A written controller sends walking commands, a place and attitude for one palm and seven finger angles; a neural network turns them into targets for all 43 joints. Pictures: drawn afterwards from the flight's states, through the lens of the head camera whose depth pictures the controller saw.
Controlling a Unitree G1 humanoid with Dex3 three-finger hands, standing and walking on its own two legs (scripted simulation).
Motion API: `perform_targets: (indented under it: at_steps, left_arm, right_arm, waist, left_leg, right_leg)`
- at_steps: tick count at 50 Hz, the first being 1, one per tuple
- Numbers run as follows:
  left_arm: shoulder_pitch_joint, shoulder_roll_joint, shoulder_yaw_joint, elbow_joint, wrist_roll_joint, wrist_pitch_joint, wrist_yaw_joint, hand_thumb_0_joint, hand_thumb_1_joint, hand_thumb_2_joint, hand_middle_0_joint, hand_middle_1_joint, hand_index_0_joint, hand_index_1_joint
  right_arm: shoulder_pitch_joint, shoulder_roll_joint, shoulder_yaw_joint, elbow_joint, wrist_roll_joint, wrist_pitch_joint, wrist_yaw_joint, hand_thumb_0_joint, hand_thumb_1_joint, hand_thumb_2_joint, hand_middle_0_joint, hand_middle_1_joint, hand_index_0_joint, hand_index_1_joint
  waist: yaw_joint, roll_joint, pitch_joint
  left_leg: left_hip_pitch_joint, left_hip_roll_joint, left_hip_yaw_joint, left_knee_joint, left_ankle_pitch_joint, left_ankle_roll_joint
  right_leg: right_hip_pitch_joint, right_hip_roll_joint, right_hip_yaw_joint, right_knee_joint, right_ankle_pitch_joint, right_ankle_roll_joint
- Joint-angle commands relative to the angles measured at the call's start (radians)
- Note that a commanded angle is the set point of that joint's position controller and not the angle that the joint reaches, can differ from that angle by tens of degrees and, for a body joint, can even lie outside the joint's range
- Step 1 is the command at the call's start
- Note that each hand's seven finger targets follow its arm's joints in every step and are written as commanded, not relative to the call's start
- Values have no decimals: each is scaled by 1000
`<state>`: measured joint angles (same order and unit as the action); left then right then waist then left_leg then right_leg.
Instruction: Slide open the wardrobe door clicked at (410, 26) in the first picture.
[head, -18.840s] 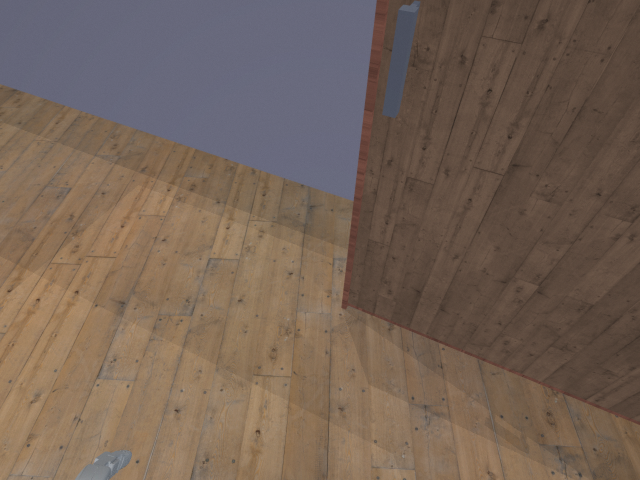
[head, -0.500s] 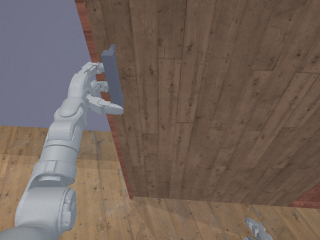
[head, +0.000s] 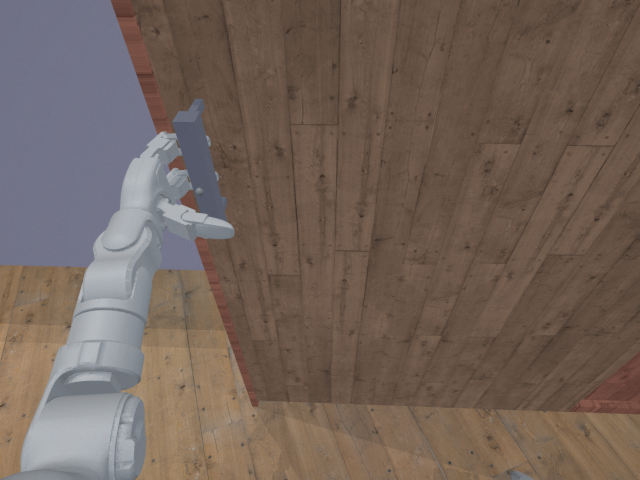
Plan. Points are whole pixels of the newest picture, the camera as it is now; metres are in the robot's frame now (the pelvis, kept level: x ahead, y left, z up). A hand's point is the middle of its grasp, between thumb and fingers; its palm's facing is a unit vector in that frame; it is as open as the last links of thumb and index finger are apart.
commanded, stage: slide the fingers in behind the handle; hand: left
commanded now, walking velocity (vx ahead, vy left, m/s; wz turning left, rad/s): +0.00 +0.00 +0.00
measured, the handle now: (207, 169) +0.47 +0.17 +0.17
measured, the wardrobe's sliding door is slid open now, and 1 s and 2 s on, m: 0.00 0.00 0.00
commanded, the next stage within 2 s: grip the handle and tug to test in 0.48 s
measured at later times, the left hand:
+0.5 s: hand (204, 191) +0.42 +0.16 +0.17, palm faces +0.02 -1.00 +0.00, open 14.0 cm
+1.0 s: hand (205, 189) +0.42 +0.16 +0.17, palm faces +0.02 -1.00 +0.00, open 9.9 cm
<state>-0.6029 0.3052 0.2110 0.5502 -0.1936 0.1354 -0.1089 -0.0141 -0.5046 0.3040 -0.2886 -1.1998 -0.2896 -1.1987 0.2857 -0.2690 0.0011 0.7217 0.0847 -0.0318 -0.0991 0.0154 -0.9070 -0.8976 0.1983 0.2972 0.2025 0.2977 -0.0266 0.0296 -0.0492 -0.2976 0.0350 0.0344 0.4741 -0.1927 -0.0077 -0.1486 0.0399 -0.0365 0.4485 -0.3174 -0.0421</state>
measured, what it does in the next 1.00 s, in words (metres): stands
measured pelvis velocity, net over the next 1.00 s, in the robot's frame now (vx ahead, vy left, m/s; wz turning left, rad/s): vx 0.00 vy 0.01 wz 0.00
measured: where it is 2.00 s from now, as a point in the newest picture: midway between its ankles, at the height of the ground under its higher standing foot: outside the picture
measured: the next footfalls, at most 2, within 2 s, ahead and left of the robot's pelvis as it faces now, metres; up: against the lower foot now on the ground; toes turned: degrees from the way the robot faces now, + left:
none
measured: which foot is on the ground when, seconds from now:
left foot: down 0.00-1.00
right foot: down 0.00-1.00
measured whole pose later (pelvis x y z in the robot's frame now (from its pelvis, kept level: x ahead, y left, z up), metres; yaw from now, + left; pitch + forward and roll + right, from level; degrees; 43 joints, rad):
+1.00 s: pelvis +0.00 +0.01 +0.00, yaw +0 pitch +1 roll +0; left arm -0.66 0.28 0.18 0.59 -0.18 0.16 -0.08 -0.01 0.08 0.56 -0.37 -1.29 -0.36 -1.29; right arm 0.25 -0.25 0.02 0.72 0.07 -0.03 -0.10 0.01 -0.91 -0.90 0.20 0.30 0.20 0.30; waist -0.03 0.03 -0.04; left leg -0.31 0.02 0.03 0.48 -0.19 0.00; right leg -0.16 0.03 -0.04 0.44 -0.31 -0.03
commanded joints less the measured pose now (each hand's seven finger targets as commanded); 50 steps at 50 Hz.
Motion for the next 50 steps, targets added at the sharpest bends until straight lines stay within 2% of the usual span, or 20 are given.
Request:
perform_targets:
  at_steps: [1,4,7,9,15,18,20,23,26,28,29,31,34,35,38,39,43,46,48,50]
  left_arm:
    - [-486,132,5,-250,-8,-35,-4,0,-500,300,-300,-1200,-300,-1200]
    - [-456,157,26,-255,-5,-35,0,0,-500,300,-300,-1200,-300,-1200]
    - [-457,139,16,-242,-8,-35,1,0,-500,300,-300,-1200,-300,-1200]
    - [-474,173,37,-220,-6,-37,2,0,-500,300,-300,-1200,-300,-1200]
    - [-501,187,49,-225,3,-52,2,0,-500,300,-300,-1200,-300,-1200]
    - [-490,178,39,-220,3,-59,0,0,-500,300,-300,-1200,-300,-1200]
    - [-519,122,-7,-243,4,-62,1,0,-500,300,-300,-1200,-300,-1200]
    - [-507,170,39,-217,0,-60,8,0,-500,300,-300,-1200,-300,-1200]
    - [-499,125,11,-228,0,-59,13,0,-500,300,-300,-1200,-300,-1200]
    - [-469,138,22,-231,7,-56,23,0,-500,300,-300,-1200,-300,-1200]
    - [-495,119,1,-242,10,-55,26,0,-500,300,-300,-1200,-300,-1200]
    - [-476,108,6,-217,9,-44,35,0,-407,340,-310,-1213,-310,-1213]
    - [-481,197,73,-217,14,-38,43,0,-267,400,-325,-1233,-325,-1233]
    - [-485,143,35,-226,17,-40,42,0,-220,420,-330,-1240,-330,-1240]
    - [-477,181,57,-245,22,-54,47,0,-80,480,-345,-1260,-345,-1260]
    - [-503,149,21,-273,24,-60,42,0,-33,500,-350,-1267,-350,-1267]
    - [-502,160,26,-223,16,-61,31,0,153,580,-370,-1293,-370,-1293]
    - [-571,121,-9,-180,9,-51,22,0,293,640,-385,-1313,-385,-1313]
    - [-543,161,27,-184,11,-54,26,0,387,680,-395,-1327,-395,-1327]
    - [-539,144,16,-188,8,-57,24,0,480,720,-405,-1340,-405,-1340]
  right_arm:
    - [-102,-114,-38,-148,-4,-59,-3,0,-900,-900,200,300,200,300]
    - [-107,-117,-37,-152,-7,-54,-2,0,-900,-900,200,300,200,300]
    - [-115,-112,-33,-155,-6,-53,-3,0,-900,-900,200,300,200,300]
    - [-116,-119,-31,-153,-8,-50,-4,0,-900,-900,200,300,200,300]
    - [-117,-112,-27,-159,-12,-45,-4,0,-900,-900,200,300,200,300]
    - [-116,-115,-26,-162,-12,-41,-3,0,-900,-900,200,300,200,300]
    - [-123,-103,-27,-166,-9,-45,-3,0,-900,-900,200,300,200,300]
    - [-110,-118,-32,-155,-13,-45,-5,0,-900,-900,200,300,200,300]
    - [-115,-107,-30,-158,-11,-47,-4,0,-900,-900,200,300,200,300]
    - [-113,-113,-32,-157,-13,-45,-1,0,-900,-900,200,300,200,300]
    - [-114,-108,-30,-157,-13,-44,0,0,-900,-900,200,300,200,300]
    - [-108,-108,-30,-152,-14,-43,1,0,-900,-900,200,300,200,300]
    - [-110,-118,-30,-156,-18,-33,-2,0,-900,-900,200,300,200,300]
    - [-113,-107,-29,-161,-17,-34,-2,0,-900,-900,200,300,200,300]
    - [-107,-114,-30,-160,-19,-35,-2,0,-900,-900,200,300,200,300]
    - [-115,-107,-29,-166,-16,-37,-1,0,-900,-900,200,300,200,300]
    - [-104,-116,-32,-150,-15,-39,-5,0,-900,-900,200,300,200,300]
    - [-103,-111,-29,-137,-12,-43,-9,0,-900,-900,200,300,200,300]
    - [-97,-119,-33,-141,-15,-45,-7,0,-900,-900,200,300,200,300]
    - [-101,-110,-31,-144,-14,-48,-7,0,-900,-900,200,300,200,300]
  waist:
    - [-12,-20,-265]
    - [-1,-41,-286]
    - [-5,-58,-263]
    - [-5,-82,-245]
    - [0,-29,-281]
    - [-3,-33,-275]
    - [-13,-6,-282]
    - [-7,-58,-286]
    - [-1,-40,-295]
    - [7,-16,-303]
    - [-4,-20,-295]
    - [-3,-46,-274]
    - [10,-73,-275]
    - [3,-69,-267]
    - [8,-37,-275]
    - [3,1,-282]
    - [-13,-28,-253]
    - [-33,-42,-224]
    - [-13,-1,-265]
    - [-13,-4,-284]
  left_leg:
    - [258,-41,-16,4,224,55]
    - [245,-44,-17,4,237,55]
    - [243,-43,-17,1,223,53]
    - [225,-42,-18,-1,206,56]
    - [243,-42,-19,8,231,53]
    - [246,-40,-21,11,238,52]
    - [269,-39,-23,13,245,51]
    - [265,-34,-30,10,246,51]
    - [274,-35,-30,5,259,49]
    - [284,-33,-32,6,273,47]
    - [282,-33,-32,2,274,48]
    - [270,-30,-32,0,264,47]
    - [236,-31,-29,-17,239,49]
    - [244,-33,-23,-14,244,50]
    - [261,-30,-23,-10,251,49]
    - [268,-31,-22,-11,251,49]
    - [266,-28,-25,-10,216,49]
    - [250,-30,-28,-12,174,49]
    - [265,-31,-30,-11,193,47]
    - [265,-34,-27,-7,208,47]
  right_leg:
    - [-84,-11,36,-62,427,50]
    - [-52,-18,37,-51,457,51]
    - [-65,-15,32,-53,438,49]
    - [-67,-19,35,-55,424,53]
    - [-61,-21,39,-44,436,44]
    - [-61,-18,33,-42,432,42]
    - [-79,-14,30,-43,421,37]
    - [-73,-10,26,-46,410,37]
    - [-70,-9,22,-43,415,32]
    - [-67,-7,21,-42,408,28]
    - [-70,-10,20,-44,412,30]
    - [-75,-6,16,-48,406,31]
    - [-46,-14,22,-52,395,32]
    - [-50,-10,21,-53,398,33]
    - [-49,-8,25,-56,392,31]
    - [-56,-10,27,-55,389,28]
    - [-83,-3,25,-69,345,31]
    - [-120,-4,24,-77,308,35]
    - [-100,-5,28,-72,313,30]
    - [-87,-8,27,-66,337,29]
